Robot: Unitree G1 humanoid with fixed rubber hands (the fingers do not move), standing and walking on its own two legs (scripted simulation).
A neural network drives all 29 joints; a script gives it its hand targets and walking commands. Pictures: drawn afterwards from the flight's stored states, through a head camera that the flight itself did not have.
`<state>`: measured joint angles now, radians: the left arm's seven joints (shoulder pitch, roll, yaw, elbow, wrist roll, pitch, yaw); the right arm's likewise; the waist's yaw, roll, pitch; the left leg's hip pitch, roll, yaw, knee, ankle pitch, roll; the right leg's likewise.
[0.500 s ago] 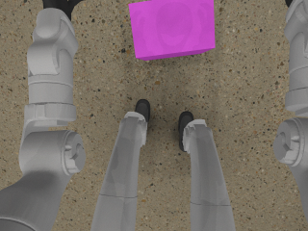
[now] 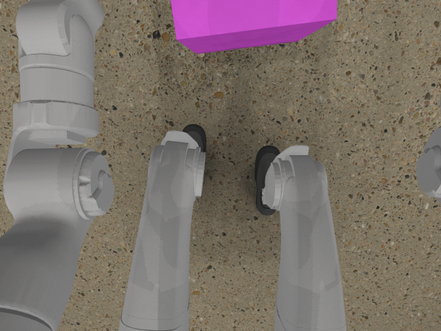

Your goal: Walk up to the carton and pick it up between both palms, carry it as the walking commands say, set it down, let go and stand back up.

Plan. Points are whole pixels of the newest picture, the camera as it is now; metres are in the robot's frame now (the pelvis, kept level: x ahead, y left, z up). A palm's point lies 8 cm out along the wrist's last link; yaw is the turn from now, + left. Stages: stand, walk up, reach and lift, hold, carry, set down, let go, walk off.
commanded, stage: reach and lift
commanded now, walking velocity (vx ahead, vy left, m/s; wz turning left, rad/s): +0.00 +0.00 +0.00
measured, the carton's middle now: out of the picture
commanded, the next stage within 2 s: none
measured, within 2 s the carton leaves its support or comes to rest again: neither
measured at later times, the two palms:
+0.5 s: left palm (119, 1) +0.52 +0.23 -0.27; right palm out of the picture +0.58 -0.18 -0.27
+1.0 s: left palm out of the picture +0.54 +0.24 -0.33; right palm out of the picture +0.58 -0.16 -0.35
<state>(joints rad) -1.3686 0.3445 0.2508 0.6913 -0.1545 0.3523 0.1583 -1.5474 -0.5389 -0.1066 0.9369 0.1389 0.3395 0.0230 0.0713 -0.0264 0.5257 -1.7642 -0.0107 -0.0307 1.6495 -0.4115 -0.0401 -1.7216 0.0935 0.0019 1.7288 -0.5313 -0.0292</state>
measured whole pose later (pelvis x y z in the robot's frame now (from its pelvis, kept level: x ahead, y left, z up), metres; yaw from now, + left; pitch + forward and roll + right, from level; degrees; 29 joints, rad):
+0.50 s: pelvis +0.01 +0.00 -0.11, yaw +1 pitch +30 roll +2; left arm -1.30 0.32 0.24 0.81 -0.18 0.23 0.14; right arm -1.47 -0.53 -0.01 0.98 0.17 0.24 0.00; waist 0.06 -0.01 0.53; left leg -2.03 -0.02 0.00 2.03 -0.52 -0.04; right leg -1.98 0.09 0.00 2.13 -0.66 -0.02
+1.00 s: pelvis +0.02 +0.01 -0.17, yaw +2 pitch +30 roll +2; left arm -1.37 0.38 0.17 0.94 -0.26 0.14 0.14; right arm -1.47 -0.51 0.05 1.02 0.20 0.16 -0.04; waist 0.06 0.05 0.53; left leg -2.21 -0.03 0.01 2.23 -0.55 -0.03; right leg -2.14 0.06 0.00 2.33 -0.72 -0.02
